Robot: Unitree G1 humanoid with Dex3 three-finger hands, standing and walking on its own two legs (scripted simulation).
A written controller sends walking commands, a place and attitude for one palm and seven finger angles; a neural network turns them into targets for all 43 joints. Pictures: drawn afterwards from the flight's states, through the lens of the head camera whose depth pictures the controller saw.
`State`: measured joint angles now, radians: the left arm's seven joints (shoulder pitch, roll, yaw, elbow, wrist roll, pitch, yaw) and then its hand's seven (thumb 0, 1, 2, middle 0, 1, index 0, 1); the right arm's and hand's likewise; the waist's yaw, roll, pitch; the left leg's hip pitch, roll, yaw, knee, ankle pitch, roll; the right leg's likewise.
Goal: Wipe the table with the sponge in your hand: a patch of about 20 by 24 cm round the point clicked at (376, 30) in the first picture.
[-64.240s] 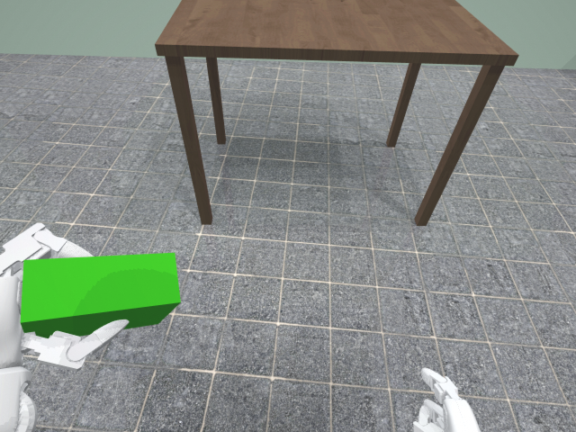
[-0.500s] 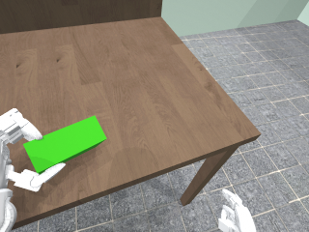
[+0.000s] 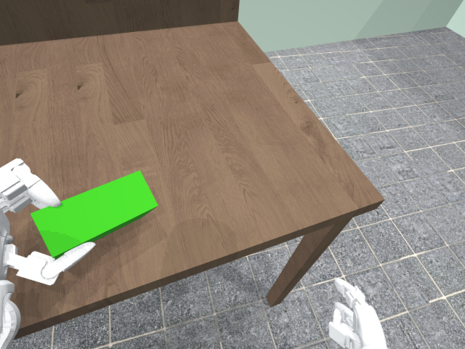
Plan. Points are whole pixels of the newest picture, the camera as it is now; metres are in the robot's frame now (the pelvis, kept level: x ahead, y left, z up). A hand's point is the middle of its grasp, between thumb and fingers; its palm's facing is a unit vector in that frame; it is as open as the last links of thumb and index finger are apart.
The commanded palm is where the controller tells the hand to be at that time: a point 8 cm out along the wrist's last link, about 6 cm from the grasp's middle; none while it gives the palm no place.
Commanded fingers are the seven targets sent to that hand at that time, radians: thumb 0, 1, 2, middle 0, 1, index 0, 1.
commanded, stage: shuffle to correct the standing spot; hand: left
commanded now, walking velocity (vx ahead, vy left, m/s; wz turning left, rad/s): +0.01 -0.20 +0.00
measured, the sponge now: (113, 208) +0.27 +0.21 +0.12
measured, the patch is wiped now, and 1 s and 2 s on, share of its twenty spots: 0.70 0.70 0.70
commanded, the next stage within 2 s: come to a stop and stand still in 0.46 s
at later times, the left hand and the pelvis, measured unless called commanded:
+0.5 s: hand (120, 220) +0.23 +0.17 +0.16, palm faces +0.37 -0.85 -0.37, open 9.2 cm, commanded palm +0.17 +0.21 +0.17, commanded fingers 0.00 0.10 1.30 -1.20 -1.60 -1.20 -1.60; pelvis +0.01 -0.07 -0.01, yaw +0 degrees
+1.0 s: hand (102, 218) +0.23 +0.19 +0.16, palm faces +0.38 -0.85 -0.37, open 9.1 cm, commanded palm +0.18 +0.23 +0.17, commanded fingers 0.00 0.10 1.30 -1.20 -1.60 -1.20 -1.60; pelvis +0.02 -0.05 +0.00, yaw +1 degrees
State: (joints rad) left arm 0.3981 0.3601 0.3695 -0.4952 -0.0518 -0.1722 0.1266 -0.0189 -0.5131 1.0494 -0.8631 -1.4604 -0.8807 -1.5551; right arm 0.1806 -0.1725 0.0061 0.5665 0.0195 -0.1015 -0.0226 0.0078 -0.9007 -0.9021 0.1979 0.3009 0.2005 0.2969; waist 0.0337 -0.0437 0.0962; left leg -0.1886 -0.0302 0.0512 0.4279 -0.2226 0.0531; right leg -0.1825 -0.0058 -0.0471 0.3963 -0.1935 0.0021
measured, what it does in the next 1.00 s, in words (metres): shifts its weight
